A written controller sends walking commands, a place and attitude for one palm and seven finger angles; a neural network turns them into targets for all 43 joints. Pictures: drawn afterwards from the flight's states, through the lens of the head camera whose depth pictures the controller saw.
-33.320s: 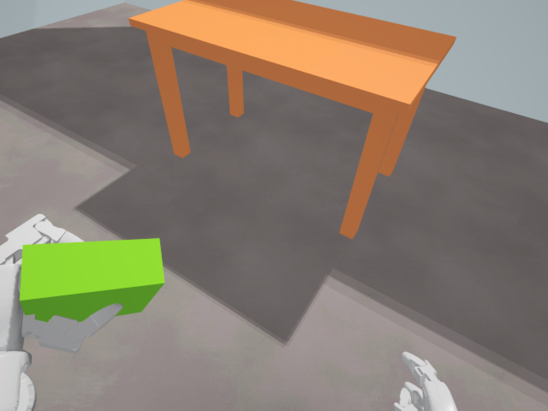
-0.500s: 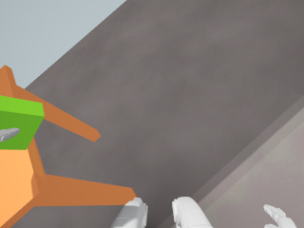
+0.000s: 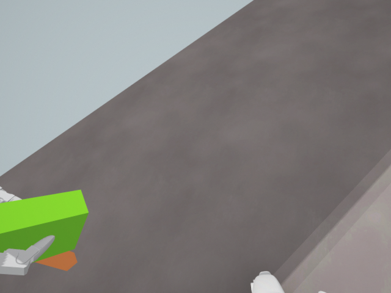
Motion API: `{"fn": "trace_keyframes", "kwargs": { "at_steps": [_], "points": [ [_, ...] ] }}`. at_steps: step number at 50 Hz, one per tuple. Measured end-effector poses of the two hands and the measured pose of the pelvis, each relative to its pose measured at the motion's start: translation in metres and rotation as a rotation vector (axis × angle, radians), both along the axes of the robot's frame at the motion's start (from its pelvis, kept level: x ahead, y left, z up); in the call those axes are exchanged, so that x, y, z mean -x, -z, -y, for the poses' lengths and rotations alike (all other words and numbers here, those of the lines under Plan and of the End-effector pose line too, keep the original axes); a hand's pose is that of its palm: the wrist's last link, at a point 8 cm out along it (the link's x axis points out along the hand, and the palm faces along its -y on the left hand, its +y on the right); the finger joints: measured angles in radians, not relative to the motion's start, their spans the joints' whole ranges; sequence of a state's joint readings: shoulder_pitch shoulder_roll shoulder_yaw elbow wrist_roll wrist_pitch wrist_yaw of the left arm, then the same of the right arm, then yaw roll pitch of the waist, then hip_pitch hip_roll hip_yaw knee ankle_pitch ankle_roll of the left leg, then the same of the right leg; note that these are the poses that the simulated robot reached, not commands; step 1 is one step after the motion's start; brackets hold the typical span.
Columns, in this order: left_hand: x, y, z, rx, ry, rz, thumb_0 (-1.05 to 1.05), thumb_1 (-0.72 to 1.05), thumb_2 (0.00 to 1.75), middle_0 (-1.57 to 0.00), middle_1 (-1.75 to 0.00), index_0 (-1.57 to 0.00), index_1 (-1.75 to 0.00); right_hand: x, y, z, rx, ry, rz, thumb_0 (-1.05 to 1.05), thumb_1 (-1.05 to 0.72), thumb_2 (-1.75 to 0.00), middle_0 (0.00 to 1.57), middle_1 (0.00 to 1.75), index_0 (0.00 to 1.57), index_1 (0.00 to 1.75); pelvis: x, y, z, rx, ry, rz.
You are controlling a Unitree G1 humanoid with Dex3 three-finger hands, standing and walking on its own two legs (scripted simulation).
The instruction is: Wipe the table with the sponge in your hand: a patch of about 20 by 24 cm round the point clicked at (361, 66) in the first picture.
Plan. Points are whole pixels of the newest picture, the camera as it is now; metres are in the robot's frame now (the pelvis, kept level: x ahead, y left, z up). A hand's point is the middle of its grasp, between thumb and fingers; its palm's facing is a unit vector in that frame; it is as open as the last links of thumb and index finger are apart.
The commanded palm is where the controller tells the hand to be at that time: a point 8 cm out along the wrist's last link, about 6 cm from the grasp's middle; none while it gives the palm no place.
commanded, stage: bring the hand home and regain balance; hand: left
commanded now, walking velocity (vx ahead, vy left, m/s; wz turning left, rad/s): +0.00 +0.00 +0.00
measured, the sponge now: (54, 226) +0.23 +0.24 +0.12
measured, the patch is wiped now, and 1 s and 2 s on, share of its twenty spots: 0.95 0.95 0.95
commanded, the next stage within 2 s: none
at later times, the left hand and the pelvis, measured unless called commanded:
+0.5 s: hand (171, 185) +0.26 +0.00 +0.17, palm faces +0.47 -0.80 -0.38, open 8.9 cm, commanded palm +0.19 +0.06 +0.18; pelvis +0.07 -0.24 -0.01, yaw +9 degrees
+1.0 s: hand (189, 222) +0.20 -0.03 +0.16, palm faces +0.50 -0.78 -0.38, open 9.0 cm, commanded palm +0.15 +0.01 +0.18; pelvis +0.03 -0.29 +0.01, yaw +8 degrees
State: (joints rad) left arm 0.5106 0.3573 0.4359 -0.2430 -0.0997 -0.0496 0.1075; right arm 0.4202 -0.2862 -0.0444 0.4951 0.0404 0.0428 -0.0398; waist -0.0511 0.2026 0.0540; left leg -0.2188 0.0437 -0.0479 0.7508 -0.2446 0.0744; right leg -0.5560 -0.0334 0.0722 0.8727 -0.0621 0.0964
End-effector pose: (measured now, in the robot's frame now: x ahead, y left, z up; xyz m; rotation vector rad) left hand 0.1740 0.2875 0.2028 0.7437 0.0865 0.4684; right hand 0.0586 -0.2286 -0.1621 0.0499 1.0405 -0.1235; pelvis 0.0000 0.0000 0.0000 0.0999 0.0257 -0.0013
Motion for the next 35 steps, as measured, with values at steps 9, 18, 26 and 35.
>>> {"fn": "trace_keyframes", "kwargs": {
  "at_steps": [9,18,26,35],
  "points": [
    [-0.022,-0.002,0.135,0.127,0.232,0.316,-0.02,-0.41,1.07,-0.83,-1.43,-0.87,-1.43,-0.182,-0.064,0.127,0.244,-0.129,0.317,0.01,-0.91,-0.90,0.20,0.30,0.20,0.30,-0.034,0.002,0.096,0.042,-0.089,0.057],
    [-0.037,-0.009,0.170,0.016,0.081,0.318,-0.02,-0.42,1.07,-0.82,-1.43,-0.87,-1.43,-0.259,-0.108,0.175,0.158,-0.142,0.597,0.00,-0.91,-0.90,0.19,0.30,0.20,0.30,-0.057,0.012,0.186,0.064,-0.092,0.040],
    [-0.037,0.022,0.256,0.216,0.120,0.326,-0.02,-0.42,1.08,-0.82,-1.43,-0.87,-1.43,-0.225,-0.068,0.215,0.168,-0.256,0.341,0.01,-0.91,-0.90,0.20,0.30,0.20,0.30,-0.073,0.009,0.244,0.076,-0.155,0.055],
    [-0.022,0.010,0.258,0.121,0.059,0.302,-0.02,-0.43,1.08,-0.82,-1.42,-0.86,-1.43,-0.183,-0.065,0.256,0.185,-0.222,0.204,0.01,-0.90,-0.90,0.20,0.30,0.20,0.30,-0.067,-0.002,0.276,0.091,-0.153,0.052]
  ]
}}
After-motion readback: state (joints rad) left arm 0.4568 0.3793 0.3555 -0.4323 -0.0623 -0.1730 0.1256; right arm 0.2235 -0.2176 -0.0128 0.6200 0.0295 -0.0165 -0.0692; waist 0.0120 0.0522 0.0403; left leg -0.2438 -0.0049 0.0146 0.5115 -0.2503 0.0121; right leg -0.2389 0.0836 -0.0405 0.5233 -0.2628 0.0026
